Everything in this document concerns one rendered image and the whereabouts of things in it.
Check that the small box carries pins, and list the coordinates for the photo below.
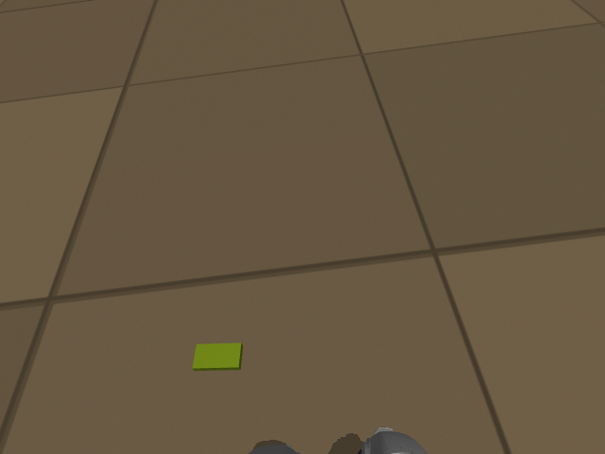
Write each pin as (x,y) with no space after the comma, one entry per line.
(218,357)

